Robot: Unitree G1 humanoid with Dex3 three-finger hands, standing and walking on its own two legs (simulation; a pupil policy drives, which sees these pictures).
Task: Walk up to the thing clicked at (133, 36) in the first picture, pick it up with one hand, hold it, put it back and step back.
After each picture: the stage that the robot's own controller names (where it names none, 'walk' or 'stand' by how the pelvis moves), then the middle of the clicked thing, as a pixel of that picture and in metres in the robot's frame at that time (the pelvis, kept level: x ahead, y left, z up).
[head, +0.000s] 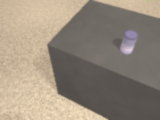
stand; (128, 42) +0.66 -0.23 -0.10
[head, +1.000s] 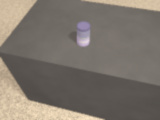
rise first; (83, 34) +0.66 +0.04 -0.07
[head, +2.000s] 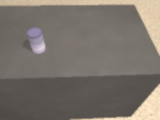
stand; (36, 41) +0.61 +0.24 -0.07
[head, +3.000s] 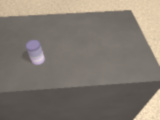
stand; (35, 52) +0.58 +0.24 -0.10
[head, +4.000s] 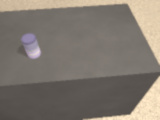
stand; (31, 46) +0.59 +0.27 -0.08
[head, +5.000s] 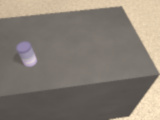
stand; (27, 54) +0.56 +0.28 -0.10
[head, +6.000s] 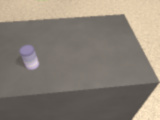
stand; (29, 57) +0.56 +0.28 -0.10
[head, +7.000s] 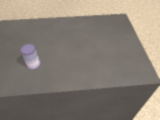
stand; (30, 56) +0.56 +0.27 -0.10
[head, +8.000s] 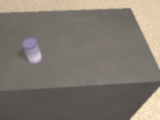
rise first; (32, 51) +0.57 +0.26 -0.10
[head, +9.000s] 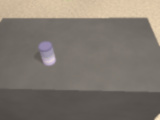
rise first; (47, 53) +0.58 +0.24 -0.10
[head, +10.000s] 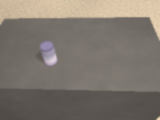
go down; (48, 53) +0.58 +0.23 -0.09
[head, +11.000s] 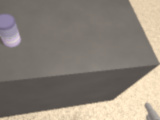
go down; (8, 31) +0.56 +0.23 -0.04
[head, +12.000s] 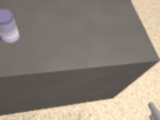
approach; (7, 27) +0.57 +0.23 -0.03
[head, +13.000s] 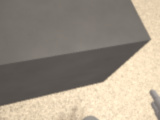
close in; out of the picture +0.59 +0.25 +0.01
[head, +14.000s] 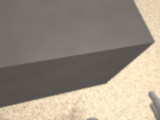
lift; out of the picture +0.56 +0.24 +0.01
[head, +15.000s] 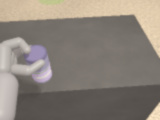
lift; (39, 64) +0.37 +0.15 +0.11
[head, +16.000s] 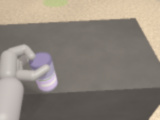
hold; (44, 72) +0.35 +0.14 +0.10
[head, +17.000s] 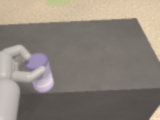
hold; (40, 73) +0.34 +0.15 +0.10
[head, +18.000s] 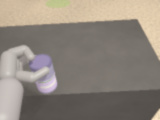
crouch; (44, 74) +0.34 +0.14 +0.09
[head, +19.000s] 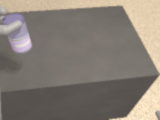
crouch; (18, 34) +0.48 +0.20 +0.12
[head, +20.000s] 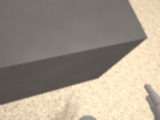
lower; out of the picture +0.55 +0.21 +0.01
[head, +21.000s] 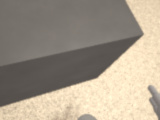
lower; out of the picture +0.56 +0.22 +0.02
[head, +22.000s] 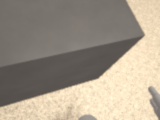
lower; out of the picture +0.56 +0.22 +0.02
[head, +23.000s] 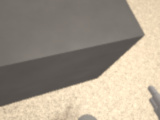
lower; out of the picture +0.56 +0.22 +0.02
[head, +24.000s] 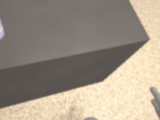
loosen; out of the picture +0.55 +0.20 +0.01
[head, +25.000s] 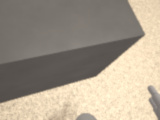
rise; out of the picture +0.54 +0.21 +0.01
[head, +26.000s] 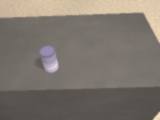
sink last; (49, 59) +0.52 +0.20 -0.05
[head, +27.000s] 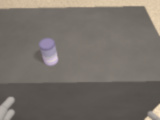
stand; (49, 52) +0.53 +0.19 -0.04
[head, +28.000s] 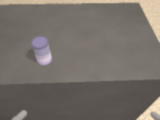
stand; (42, 51) +0.52 +0.20 -0.03
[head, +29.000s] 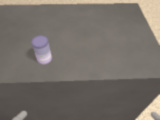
stand; (42, 50) +0.53 +0.20 -0.03
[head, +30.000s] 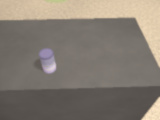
stand; (48, 61) +0.54 +0.19 -0.10
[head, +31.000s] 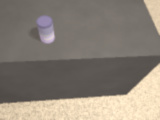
walk; (46, 30) +0.60 +0.16 -0.08
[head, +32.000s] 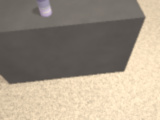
walk; (44, 5) +0.86 +0.27 -0.07
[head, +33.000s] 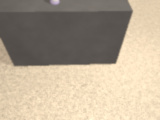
stand; out of the picture +1.15 +0.23 -0.08
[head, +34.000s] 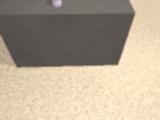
stand; out of the picture +1.13 +0.21 -0.10
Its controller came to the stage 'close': yes
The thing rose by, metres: 0.19
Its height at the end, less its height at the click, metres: +0.00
